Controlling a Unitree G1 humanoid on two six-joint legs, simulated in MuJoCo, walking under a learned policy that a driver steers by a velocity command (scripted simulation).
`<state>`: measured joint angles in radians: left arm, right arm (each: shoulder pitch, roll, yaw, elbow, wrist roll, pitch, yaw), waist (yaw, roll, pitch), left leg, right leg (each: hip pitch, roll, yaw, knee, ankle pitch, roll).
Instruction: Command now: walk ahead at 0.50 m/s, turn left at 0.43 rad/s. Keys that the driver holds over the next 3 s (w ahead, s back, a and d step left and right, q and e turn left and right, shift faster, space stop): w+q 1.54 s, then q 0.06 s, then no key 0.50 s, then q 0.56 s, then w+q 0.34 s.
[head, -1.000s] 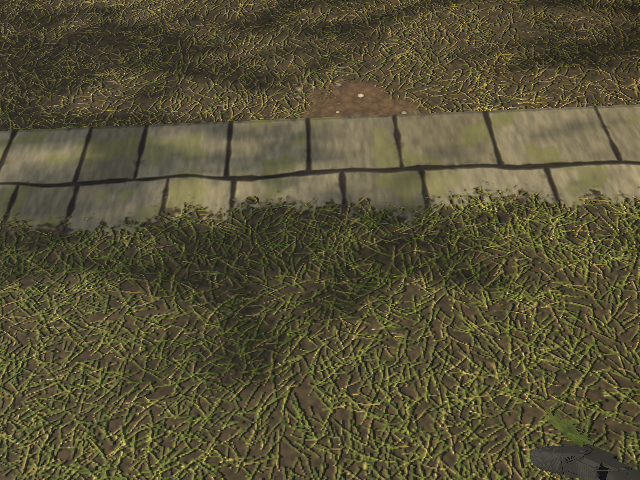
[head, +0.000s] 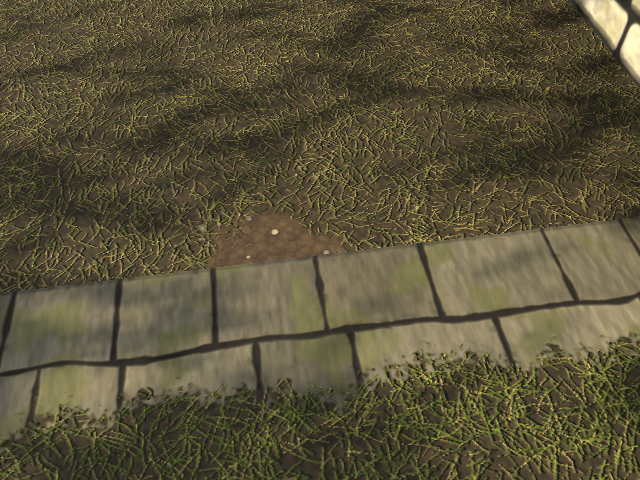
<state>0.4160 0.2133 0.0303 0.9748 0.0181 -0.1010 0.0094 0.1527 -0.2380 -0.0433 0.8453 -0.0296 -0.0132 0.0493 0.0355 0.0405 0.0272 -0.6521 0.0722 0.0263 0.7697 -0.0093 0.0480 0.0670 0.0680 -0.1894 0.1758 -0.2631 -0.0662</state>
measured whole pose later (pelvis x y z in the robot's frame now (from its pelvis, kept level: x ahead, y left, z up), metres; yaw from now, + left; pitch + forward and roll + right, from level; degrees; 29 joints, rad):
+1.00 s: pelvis +0.52 +0.10 +0.01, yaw +35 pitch +1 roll -1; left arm 0.37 0.26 0.05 0.85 0.02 -0.09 0.00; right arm 0.15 -0.30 -0.06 0.73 -0.03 0.01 0.06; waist 0.04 0.06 0.03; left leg -0.67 0.05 -0.03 0.99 -0.14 0.03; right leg -0.07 0.01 -0.17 0.27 -0.22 -0.03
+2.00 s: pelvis +0.83 +0.44 +0.00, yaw +63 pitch +0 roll +1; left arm 0.22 0.22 0.00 0.81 0.02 -0.04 0.00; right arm 0.21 -0.27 -0.04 0.81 -0.02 0.04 0.00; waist 0.01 0.03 0.08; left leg -0.39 -0.05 -0.09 0.87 -0.41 -0.01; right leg -0.31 0.02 -0.06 0.41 -0.09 -0.06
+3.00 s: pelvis +0.81 +0.53 +0.01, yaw +90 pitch +2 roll +0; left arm 0.15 0.30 0.06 0.77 0.03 0.01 -0.02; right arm 0.39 -0.27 -0.07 0.82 -0.02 -0.02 0.01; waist -0.06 -0.02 -0.01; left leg -0.11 -0.12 -0.20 0.32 -0.23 0.09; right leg -0.47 -0.02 0.03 0.72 -0.27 0.05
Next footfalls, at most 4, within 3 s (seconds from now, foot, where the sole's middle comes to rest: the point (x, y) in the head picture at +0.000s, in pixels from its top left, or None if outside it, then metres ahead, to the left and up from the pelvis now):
0.14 left None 0.23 0.09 -0.78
0.68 right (348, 439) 0.57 0.01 -0.78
1.20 left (196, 398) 0.66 0.35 -0.78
1.74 right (152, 285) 0.96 0.51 -0.78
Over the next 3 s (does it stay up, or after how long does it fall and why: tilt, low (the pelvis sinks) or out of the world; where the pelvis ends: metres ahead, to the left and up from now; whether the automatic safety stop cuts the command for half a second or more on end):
stays up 0.81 0.53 0.01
